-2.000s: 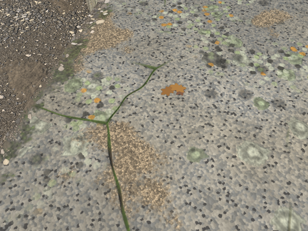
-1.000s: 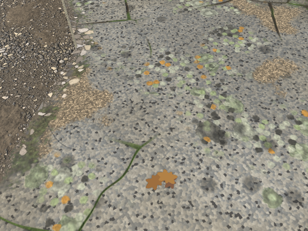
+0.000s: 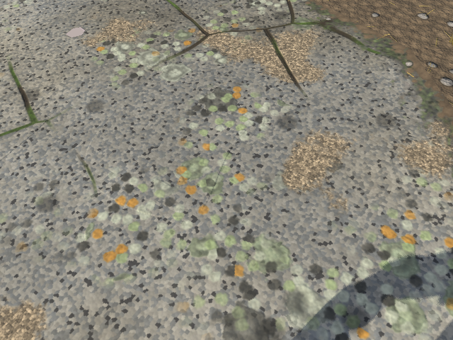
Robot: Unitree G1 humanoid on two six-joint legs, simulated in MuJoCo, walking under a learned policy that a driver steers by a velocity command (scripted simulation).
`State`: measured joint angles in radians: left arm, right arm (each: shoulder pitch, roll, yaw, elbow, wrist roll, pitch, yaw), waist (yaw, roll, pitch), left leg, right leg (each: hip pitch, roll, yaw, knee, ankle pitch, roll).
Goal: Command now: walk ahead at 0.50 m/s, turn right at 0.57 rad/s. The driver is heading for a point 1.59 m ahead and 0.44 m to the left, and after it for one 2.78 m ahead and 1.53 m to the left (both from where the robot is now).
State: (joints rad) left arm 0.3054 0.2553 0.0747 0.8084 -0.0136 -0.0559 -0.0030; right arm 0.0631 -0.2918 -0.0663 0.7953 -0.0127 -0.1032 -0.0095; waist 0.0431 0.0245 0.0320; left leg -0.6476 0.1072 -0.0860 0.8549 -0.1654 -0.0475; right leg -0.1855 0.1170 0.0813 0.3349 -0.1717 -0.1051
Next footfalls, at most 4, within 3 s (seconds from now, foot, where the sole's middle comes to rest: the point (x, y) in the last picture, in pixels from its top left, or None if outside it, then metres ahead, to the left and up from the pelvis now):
0.22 left None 0.31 0.14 -0.78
0.66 right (307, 335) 0.49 -0.15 -0.78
1.16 left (213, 248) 0.75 0.13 -0.78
1.62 right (241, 174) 1.07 0.05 -0.78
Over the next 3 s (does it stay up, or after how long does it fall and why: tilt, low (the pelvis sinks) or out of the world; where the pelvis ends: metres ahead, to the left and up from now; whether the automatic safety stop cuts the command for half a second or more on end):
stays up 1.17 0.32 -0.02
